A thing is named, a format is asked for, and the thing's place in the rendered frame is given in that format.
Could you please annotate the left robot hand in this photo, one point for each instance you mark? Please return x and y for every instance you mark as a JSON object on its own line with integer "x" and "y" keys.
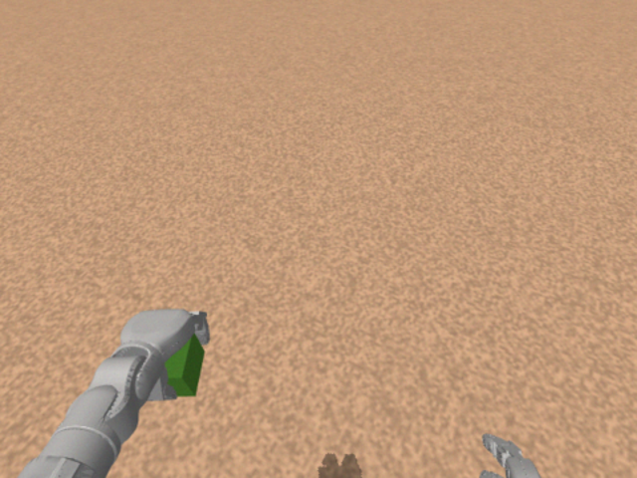
{"x": 168, "y": 331}

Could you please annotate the right robot hand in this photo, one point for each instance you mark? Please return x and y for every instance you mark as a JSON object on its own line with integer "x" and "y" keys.
{"x": 510, "y": 457}

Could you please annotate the left robot arm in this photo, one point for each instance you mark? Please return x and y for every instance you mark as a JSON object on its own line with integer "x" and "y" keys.
{"x": 101, "y": 419}

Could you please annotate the cube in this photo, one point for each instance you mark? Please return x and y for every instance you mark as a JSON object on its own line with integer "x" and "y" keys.
{"x": 184, "y": 368}

